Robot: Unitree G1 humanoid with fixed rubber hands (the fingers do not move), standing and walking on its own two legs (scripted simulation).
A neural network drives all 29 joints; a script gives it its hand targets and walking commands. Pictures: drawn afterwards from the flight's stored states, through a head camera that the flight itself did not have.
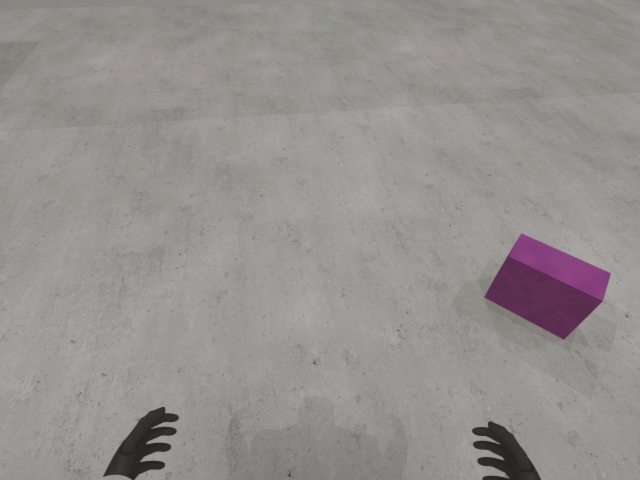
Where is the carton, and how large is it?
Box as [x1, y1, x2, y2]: [485, 233, 610, 338]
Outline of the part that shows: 521,233 493,280 485,297 550,332 564,338 602,301 610,273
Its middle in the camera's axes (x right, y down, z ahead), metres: +0.80 +0.16 +1.38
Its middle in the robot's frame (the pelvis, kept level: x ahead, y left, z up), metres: +0.90 -0.79 -0.63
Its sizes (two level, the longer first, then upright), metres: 0.297 0.140 0.246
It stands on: the floor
